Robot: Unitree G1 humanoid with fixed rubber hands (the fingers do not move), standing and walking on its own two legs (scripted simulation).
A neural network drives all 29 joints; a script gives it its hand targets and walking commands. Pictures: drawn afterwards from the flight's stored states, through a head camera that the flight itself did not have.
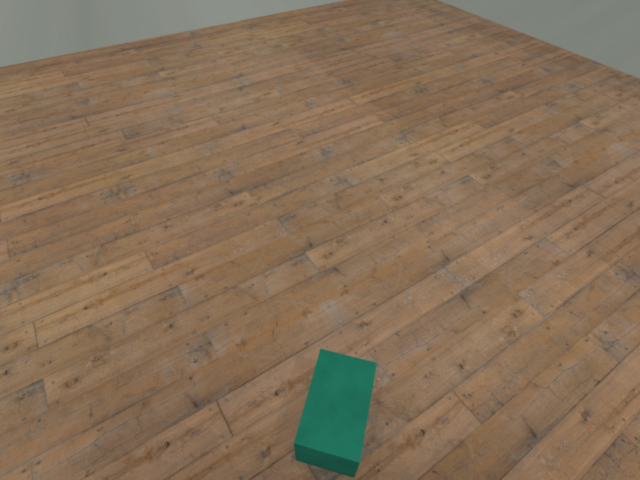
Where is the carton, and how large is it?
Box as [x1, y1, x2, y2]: [294, 349, 376, 477]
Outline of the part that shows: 320,349 294,441 295,457 297,460 353,477 359,463 376,363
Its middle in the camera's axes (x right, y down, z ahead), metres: +0.05 +0.50 +1.12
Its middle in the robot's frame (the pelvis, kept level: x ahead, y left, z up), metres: +0.45 -0.04 -0.69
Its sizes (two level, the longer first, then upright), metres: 0.269 0.171 0.168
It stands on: the floor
